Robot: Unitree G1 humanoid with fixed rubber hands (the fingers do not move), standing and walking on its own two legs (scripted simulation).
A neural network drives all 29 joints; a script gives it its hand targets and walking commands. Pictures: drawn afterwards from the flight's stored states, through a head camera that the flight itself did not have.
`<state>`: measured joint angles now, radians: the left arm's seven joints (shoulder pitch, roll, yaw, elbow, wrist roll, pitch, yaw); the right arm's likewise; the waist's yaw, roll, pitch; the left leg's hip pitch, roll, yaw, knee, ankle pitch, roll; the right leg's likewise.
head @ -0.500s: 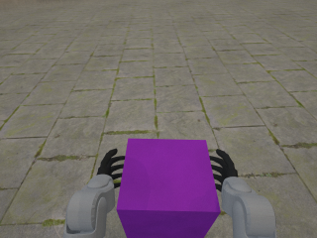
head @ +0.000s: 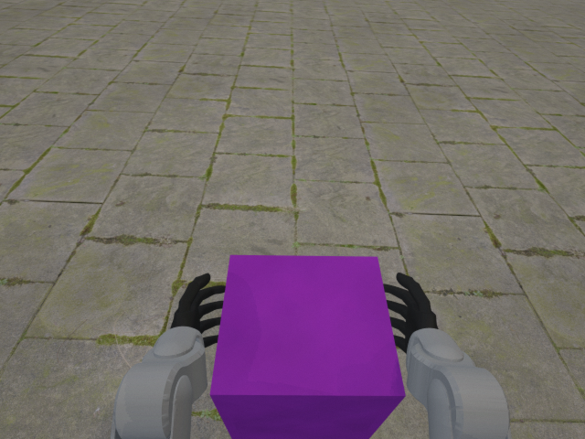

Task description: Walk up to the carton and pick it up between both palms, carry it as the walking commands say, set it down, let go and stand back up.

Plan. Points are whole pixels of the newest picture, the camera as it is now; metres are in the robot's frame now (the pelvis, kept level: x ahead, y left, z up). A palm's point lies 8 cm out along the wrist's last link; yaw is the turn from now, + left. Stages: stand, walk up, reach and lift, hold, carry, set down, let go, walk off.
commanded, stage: carry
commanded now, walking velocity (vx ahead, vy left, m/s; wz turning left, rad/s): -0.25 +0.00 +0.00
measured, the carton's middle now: (301, 359) +0.25 +0.01 +0.01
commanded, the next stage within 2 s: none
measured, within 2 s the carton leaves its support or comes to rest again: neither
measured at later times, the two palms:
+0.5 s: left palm out of the picture +0.05 +0.10 +0.10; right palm out of the picture +0.05 -0.17 +0.10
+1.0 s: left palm out of the picture -0.13 +0.12 +0.10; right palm out of the picture -0.14 -0.16 +0.10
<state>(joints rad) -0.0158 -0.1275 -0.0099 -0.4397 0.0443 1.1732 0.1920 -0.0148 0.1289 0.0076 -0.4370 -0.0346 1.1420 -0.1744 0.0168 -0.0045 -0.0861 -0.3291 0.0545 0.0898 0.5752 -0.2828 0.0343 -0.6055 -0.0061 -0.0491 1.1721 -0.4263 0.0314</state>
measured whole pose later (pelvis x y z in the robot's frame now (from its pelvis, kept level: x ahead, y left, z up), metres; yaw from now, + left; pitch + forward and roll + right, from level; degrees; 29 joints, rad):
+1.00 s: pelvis -0.39 -0.01 +0.00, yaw -2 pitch +4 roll -2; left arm -0.05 -0.13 -0.02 -0.48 0.04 1.18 0.21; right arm -0.03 0.13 0.00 -0.49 -0.04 1.15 -0.17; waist -0.01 0.03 -0.10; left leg -0.47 0.08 0.11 0.50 -0.10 0.03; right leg -0.27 0.01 -0.10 0.61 -0.42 0.04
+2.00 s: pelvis -0.77 -0.02 +0.00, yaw -2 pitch +2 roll +2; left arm 0.03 -0.13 -0.02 -0.51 0.03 1.15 0.19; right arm 0.01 0.13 0.03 -0.51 -0.03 1.15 -0.18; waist -0.03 0.02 -0.03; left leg -0.61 0.02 0.05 1.12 -0.41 -0.05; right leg -0.30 -0.04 -0.08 0.52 -0.26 -0.03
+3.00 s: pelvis -1.01 +0.01 +0.00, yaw -2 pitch +3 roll -1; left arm -0.01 -0.13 -0.02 -0.46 0.05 1.20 0.19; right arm -0.04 0.13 -0.01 -0.46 -0.02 1.19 -0.18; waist -0.01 0.00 -0.12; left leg -0.41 0.04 0.14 0.45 -0.09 0.04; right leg -0.30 -0.04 -0.10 0.53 -0.27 0.00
